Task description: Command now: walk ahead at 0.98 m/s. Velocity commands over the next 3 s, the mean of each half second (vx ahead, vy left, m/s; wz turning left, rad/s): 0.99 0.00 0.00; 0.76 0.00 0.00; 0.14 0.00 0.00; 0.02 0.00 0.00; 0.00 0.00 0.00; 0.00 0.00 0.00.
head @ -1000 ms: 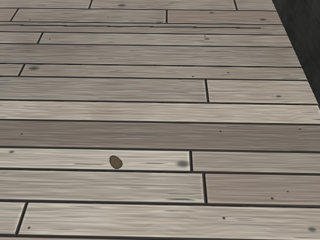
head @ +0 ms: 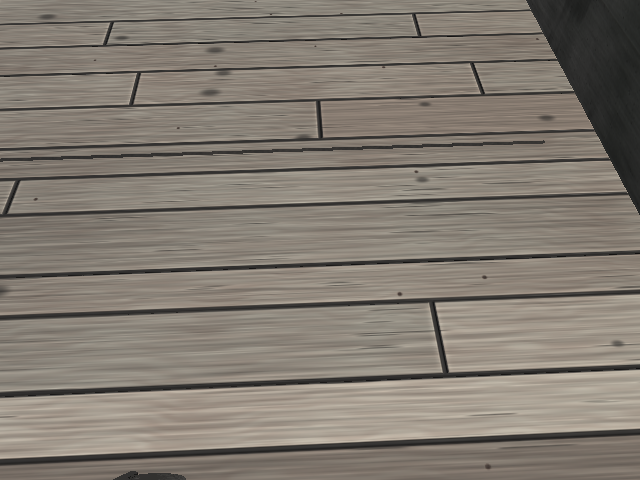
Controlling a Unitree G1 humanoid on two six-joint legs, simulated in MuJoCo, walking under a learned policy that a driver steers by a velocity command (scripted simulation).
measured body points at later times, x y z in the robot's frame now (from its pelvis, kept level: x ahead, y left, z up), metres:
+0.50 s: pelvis +0.48 -0.01 +0.00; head +0.51 -0.01 +0.44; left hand +0.37 +0.22 -0.14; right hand +0.73 -0.22 -0.08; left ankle +0.73 +0.13 -0.68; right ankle +0.31 -0.07 -0.73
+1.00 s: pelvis +0.95 +0.01 -0.01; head +0.98 +0.01 +0.44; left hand +1.18 +0.22 -0.10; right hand +0.87 -0.24 -0.15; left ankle +0.77 +0.08 -0.73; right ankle +1.16 -0.07 -0.71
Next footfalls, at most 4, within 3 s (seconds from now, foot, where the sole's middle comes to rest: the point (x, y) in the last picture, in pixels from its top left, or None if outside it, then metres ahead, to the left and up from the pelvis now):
0.14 right None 0.35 -0.07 -0.77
0.60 left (277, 345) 0.81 0.08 -0.77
1.02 right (326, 219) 1.20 -0.06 -0.77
1.40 left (243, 238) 1.15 0.16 -0.77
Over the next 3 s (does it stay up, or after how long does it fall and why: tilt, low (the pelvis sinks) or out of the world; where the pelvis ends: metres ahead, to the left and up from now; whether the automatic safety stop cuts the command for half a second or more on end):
stays up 1.13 0.05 0.00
